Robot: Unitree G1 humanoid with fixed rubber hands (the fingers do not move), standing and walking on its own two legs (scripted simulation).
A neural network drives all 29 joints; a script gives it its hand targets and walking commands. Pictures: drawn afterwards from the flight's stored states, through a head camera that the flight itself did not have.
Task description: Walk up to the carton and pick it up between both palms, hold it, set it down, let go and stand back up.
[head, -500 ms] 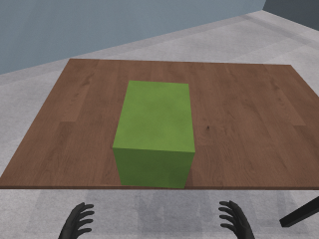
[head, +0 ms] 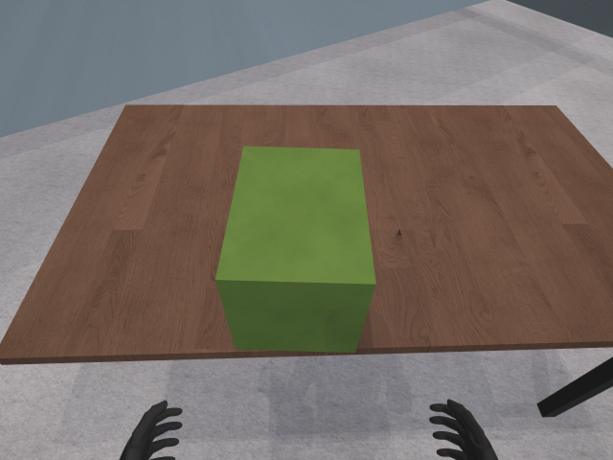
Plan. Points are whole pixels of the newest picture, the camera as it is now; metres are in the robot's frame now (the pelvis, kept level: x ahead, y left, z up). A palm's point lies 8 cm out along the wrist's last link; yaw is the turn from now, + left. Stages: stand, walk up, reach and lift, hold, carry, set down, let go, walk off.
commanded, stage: let go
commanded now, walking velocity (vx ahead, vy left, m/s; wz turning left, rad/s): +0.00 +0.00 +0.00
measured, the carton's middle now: (298, 247) +0.46 +0.02 -0.04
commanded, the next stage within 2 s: stand in 0.30 s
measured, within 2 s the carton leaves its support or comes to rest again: neither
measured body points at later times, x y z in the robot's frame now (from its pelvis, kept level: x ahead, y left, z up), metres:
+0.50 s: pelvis +0.00 +0.00 -0.01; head -0.03 +0.00 +0.44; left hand +0.12 +0.23 -0.11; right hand +0.12 -0.25 -0.13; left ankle -0.01 +0.11 -0.75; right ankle -0.01 -0.12 -0.74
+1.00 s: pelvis -0.06 +0.01 -0.01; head -0.09 +0.01 +0.44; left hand -0.07 +0.25 -0.15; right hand -0.05 -0.23 -0.16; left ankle -0.01 +0.11 -0.74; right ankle -0.01 -0.12 -0.74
